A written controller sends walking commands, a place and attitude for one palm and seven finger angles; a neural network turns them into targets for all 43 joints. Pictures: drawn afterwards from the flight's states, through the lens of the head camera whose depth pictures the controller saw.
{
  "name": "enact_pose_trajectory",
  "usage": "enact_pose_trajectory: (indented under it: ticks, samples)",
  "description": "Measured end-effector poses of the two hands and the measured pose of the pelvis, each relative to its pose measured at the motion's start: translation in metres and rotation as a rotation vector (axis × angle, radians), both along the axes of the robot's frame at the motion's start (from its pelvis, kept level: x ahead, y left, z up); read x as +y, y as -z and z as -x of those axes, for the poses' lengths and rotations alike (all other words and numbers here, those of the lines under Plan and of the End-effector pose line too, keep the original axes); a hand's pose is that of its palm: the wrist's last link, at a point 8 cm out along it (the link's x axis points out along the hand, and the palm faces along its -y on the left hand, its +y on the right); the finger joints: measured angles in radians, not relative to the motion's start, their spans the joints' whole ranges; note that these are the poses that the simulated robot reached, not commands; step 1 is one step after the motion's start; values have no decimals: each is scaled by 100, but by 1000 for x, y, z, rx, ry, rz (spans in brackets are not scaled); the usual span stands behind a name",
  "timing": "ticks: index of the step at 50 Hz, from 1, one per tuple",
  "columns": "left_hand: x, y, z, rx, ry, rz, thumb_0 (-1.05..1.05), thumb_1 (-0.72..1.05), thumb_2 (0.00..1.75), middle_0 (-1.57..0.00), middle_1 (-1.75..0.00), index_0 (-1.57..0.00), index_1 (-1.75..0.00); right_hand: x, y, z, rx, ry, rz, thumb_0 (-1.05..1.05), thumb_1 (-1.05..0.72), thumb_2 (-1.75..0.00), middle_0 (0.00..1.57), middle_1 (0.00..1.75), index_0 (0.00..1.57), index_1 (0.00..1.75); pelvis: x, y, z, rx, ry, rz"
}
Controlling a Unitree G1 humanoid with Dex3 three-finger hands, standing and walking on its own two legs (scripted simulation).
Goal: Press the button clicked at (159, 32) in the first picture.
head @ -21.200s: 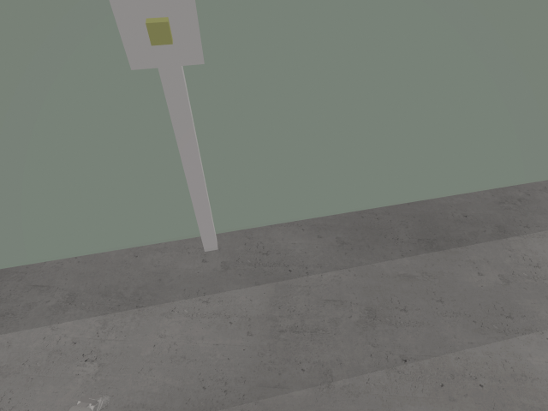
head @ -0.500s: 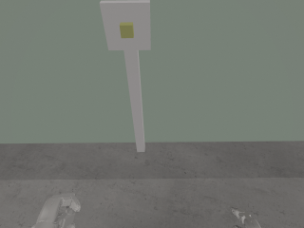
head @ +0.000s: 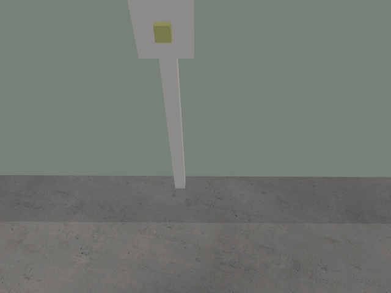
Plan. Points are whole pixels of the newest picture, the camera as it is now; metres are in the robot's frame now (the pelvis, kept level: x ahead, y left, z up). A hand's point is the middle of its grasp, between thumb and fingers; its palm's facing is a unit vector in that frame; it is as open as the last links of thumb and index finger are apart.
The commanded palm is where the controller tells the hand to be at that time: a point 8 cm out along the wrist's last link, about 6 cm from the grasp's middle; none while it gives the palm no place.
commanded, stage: let the arm hang, fingers relaxed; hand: left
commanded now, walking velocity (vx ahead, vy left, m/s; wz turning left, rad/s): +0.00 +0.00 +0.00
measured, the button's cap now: (163, 31) +0.76 +0.14 +0.18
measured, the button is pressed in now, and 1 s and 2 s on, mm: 0 0 0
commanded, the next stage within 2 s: stand and wait in 0.42 s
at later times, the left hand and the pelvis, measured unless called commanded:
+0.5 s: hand out of the picture +0.04 +0.17 -0.17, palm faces +0.01 -0.98 -0.21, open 7.3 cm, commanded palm none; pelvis +0.02 -0.01 +0.00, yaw -1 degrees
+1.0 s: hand out of the picture +0.05 +0.18 -0.17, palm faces +0.00 -0.97 -0.25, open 7.3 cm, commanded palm none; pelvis +0.03 -0.02 +0.01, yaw -1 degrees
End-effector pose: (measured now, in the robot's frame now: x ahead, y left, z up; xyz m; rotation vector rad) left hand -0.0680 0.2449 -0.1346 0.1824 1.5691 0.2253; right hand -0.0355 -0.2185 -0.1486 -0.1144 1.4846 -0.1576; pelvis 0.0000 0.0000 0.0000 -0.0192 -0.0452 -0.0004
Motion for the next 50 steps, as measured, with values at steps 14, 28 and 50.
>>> enact_pose_trajectory:
  ticks: [14, 28, 50]
  samples:
    - [-30, 7, -90, -222, 54, 58, 0, 91, 89, -21, -31, -21, -32, -2, -1, -37, -94, -2, 1, 0, -91, -90, 20, 30, 20, 30, -5, -2, -9, 2, 6, -12]
    - [-23, 4, -98, -192, 62, 34, 1, 91, 89, -20, -30, -20, -30, -21, -6, -49, -83, -5, 34, 0, -91, -90, 20, 30, 20, 30, -11, -4, -18, 2, 12, -10]
    - [-15, -2, -116, -195, 74, 4, 1, 91, 89, -20, -30, -20, -30, -39, -10, -83, -121, -33, 58, 0, -91, -90, 20, 30, 20, 30, -16, -6, -30, 6, 16, -15]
